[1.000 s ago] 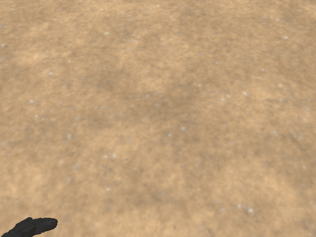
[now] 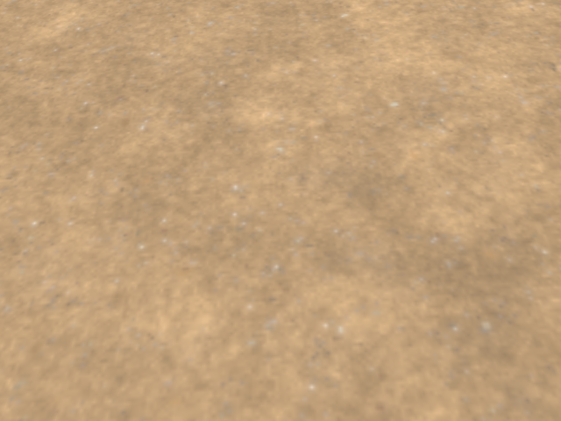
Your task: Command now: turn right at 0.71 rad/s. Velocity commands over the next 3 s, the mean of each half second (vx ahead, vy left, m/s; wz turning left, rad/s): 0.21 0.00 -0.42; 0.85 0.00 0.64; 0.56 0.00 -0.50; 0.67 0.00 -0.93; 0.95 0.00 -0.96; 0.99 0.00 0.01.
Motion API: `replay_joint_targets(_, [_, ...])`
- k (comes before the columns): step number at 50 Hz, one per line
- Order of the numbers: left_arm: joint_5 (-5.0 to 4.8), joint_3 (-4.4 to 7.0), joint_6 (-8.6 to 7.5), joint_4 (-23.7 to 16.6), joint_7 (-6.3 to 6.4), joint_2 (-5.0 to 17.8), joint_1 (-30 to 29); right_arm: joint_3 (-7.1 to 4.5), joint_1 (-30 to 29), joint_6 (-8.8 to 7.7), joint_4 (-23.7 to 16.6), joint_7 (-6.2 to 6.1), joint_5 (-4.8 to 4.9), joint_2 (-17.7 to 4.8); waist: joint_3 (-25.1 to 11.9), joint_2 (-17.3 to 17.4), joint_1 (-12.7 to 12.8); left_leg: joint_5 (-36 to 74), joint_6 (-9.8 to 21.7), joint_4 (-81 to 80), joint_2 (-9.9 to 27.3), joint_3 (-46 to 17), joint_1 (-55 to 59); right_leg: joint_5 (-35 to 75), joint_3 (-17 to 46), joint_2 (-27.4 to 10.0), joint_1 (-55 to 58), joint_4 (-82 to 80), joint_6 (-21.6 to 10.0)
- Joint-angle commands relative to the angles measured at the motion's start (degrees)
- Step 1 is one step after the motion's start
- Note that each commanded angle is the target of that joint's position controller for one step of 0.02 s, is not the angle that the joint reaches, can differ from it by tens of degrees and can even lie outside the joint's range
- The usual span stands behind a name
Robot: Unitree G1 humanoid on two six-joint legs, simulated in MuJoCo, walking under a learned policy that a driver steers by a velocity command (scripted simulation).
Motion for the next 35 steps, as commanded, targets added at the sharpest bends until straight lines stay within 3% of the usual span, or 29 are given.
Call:
replay_joint_targets(1, [0.38,2.08,-0.57,-3.36,-0.19,5.96,3.96,-3.33,0.45,-0.55,-2.42,-0.25,1.30,-8.51,-7.80,2.13,1.04,22.74,4.54,3.55,12.50,-6.08,6.16,14.76,1.11,1.44,5.22,-15.50,-4.35])
replay_joint_targets(2, [0.67,3.97,-0.76,-4.10,0.78,12.58,5.80,-3.05,1.14,-0.90,-3.18,0.02,-0.35,-6.27,-7.87,-10.94,-0.08,3.67,-1.70,18.25,6.02,0.23,-7.81,33.15,18.55,-8.85,14.91,-20.01,-9.75])
replay_joint_targets(3, [2.41,4.84,-1.64,-5.43,0.59,17.75,6.67,-2.27,-6.42,-1.66,-7.67,0.03,-1.82,-4.41,-7.48,-21.06,1.44,-22.39,-5.35,30.15,-4.86,-3.79,-24.70,50.39,37.74,-19.72,19.30,-19.98,-21.51])
replay_joint_targets(4, [3.59,4.23,-2.69,-6.19,0.36,14.93,6.75,-2.69,-7.91,-2.28,-7.62,0.17,-1.50,-6.18,-10.92,-11.60,3.39,-22.99,-5.06,38.42,-3.49,-11.47,-26.81,47.41,35.18,-19.42,20.87,-20.28,-23.59])
replay_joint_targets(5, [2.97,3.84,-3.34,-6.22,0.57,13.68,3.80,-3.07,-6.40,-2.54,-6.72,0.39,-0.41,-7.06,-9.35,-8.26,0.90,-17.34,-4.35,39.70,-2.46,-12.95,-27.63,44.60,29.84,-15.60,20.20,-19.58,-20.31])
replay_joint_targets(6, [1.52,3.77,-3.18,-6.77,1.05,12.65,0.63,-3.32,-4.55,-2.65,-5.31,0.08,-0.36,-7.34,-8.35,-5.30,-0.70,-12.52,-4.46,38.13,-1.65,-12.95,-28.23,41.23,26.32,-12.37,19.40,-18.95,-17.08])
replay_joint_targets(7, [0.25,3.19,-2.69,-7.36,1.59,11.24,-1.23,-3.56,-3.99,-2.59,-4.89,-0.26,-0.70,-8.03,-7.86,-5.53,-1.23,-9.37,-4.88,36.37,-0.97,-13.32,-28.00,40.68,24.99,-11.11,18.76,-18.94,-15.48])
replay_joint_targets(8, [-0.05,2.81,-2.09,-7.78,2.14,10.65,-1.63,-3.55,-3.63,-2.64,-4.67,-0.14,-0.61,-7.54,-8.19,-6.41,-1.70,-6.99,-5.58,36.64,-1.72,-12.99,-25.42,41.73,23.96,-9.40,16.81,-18.95,-14.94])
replay_joint_targets(12, [0.84,2.49,-1.14,-8.50,2.99,10.47,-0.64,-3.18,-1.76,-2.80,-3.27,0.20,0.22,-6.71,-8.98,-7.20,-1.19,-1.88,-7.30,30.94,-3.38,-12.09,-23.58,40.78,22.99,-7.39,17.17,-18.34,-14.24])
replay_joint_targets(13, [0.47,2.23,-1.15,-7.86,3.13,9.85,1.12,-3.03,-1.14,-2.94,-2.93,0.47,0.36,-6.71,-10.27,-7.22,-0.63,-0.05,-7.35,27.14,-2.86,-11.65,-23.07,27.58,23.32,-6.53,17.53,-20.09,-14.04])
replay_joint_targets(14, [0.32,1.71,-1.44,-7.40,3.02,8.99,2.33,-2.88,-0.93,-3.19,-2.51,1.02,0.70,-6.94,-10.12,-8.35,0.33,2.25,-7.20,23.91,-1.65,-10.92,-22.87,9.20,23.93,-6.43,17.62,-22.97,-13.95])
replay_joint_targets(15, [0.72,1.24,-1.97,-7.10,2.70,8.61,2.76,-2.74,-1.47,-3.63,-2.54,1.56,1.01,-7.04,-8.54,-11.05,1.21,4.35,-7.02,20.78,-0.78,-9.99,-22.90,-2.32,25.52,-6.94,16.60,-25.84,-13.97])
replay_joint_targets(16, [1.46,0.84,-2.54,-6.56,2.38,8.39,3.04,-2.60,-2.38,-4.25,-2.67,2.03,1.23,-7.29,-6.33,-13.28,1.99,6.00,-6.78,17.99,0.09,-9.37,-23.05,-6.32,26.76,-7.90,15.69,-27.92,-14.04])
replay_joint_targets(18, [2.39,0.79,-3.75,-5.78,1.88,9.66,3.99,-2.48,-4.66,-5.66,-3.32,2.54,1.59,-8.18,-2.52,-13.38,3.63,7.69,-5.41,14.08,1.46,-8.91,-24.44,-7.59,27.21,-9.70,15.69,-29.73,-14.10])
replay_joint_targets(23, [2.32,0.70,-6.36,-3.91,1.38,10.41,5.80,-1.88,-4.22,-7.58,-4.13,3.46,2.33,-8.05,2.26,-10.42,4.73,8.40,-2.35,12.77,2.96,-9.95,-32.57,-7.15,24.55,-13.60,20.71,-32.86,-14.05])
replay_joint_targets(24, [5.23,0.75,-5.98,-2.81,0.38,10.58,9.79,-1.74,-3.72,-4.76,-2.74,5.34,-3.35,-7.73,1.47,-8.46,5.40,6.35,-2.47,13.58,-0.79,-9.05,-28.92,-9.33,20.86,-10.77,18.79,-35.00,-12.50])
replay_joint_targets(25, [5.54,0.81,-6.05,-2.66,0.06,10.27,8.66,-1.91,-3.31,-3.68,-3.18,6.34,-2.86,-7.44,3.60,-10.15,4.60,6.76,-2.14,14.06,-0.98,-9.16,-29.27,-7.94,18.45,-10.63,17.76,-35.36,-11.70])
replay_joint_targets(27, [5.01,0.79,-6.55,-2.44,0.20,9.75,8.17,-1.86,-3.33,-3.22,-3.75,7.45,-1.70,-7.86,4.21,-9.75,3.79,7.51,-1.31,14.78,0.15,-8.95,-30.12,-6.19,15.75,-11.90,18.46,-36.12,-11.10])
replay_joint_targets(32, [5.36,1.35,-7.49,-0.08,0.88,10.29,8.98,-0.72,-6.36,-3.05,-6.71,8.23,-1.61,-7.79,4.92,-6.91,2.86,2.92,3.60,12.15,2.63,-4.71,-29.51,4.23,8.48,-15.00,23.09,-35.58,-10.35])
replay_joint_targets(33, [5.34,1.37,-7.49,0.22,0.80,10.63,8.23,-0.48,-4.92,-2.91,-6.90,7.96,-1.45,-7.57,4.01,-7.19,1.54,0.48,5.34,10.95,1.24,-2.46,-25.18,16.46,5.30,-14.50,22.33,-32.96,-9.67])
replay_joint_targets(34, [5.01,1.35,-7.47,0.31,0.70,11.18,6.94,-0.53,-1.08,-2.82,-6.23,7.39,-1.34,-7.69,1.29,-7.62,-0.86,-1.75,7.19,9.83,-1.65,0.40,-16.75,36.59,1.07,-13.35,20.26,-27.28,-8.62])
replay_joint_targets(35, [4.55,1.40,-7.17,0.65,0.73,11.94,6.83,-1.21,6.65,-3.02,-4.13,6.69,-1.38,-8.85,-3.96,-6.94,-4.65,-2.94,8.58,9.96,-5.72,2.83,-4.94,57.36,-3.17,-11.95,17.76,-14.64,-7.89])
Next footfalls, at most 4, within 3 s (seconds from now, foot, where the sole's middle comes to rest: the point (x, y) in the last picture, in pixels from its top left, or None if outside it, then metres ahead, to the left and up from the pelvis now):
0.02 right None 0.01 -0.11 -0.77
0.72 left None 0.35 0.09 -0.77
1.18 right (289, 273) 0.86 0.07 -0.77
1.58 left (249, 197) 1.13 0.20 -0.77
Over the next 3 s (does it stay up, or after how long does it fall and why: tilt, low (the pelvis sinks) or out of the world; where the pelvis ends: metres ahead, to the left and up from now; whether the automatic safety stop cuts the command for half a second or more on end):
stays up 1.53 -0.77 -0.01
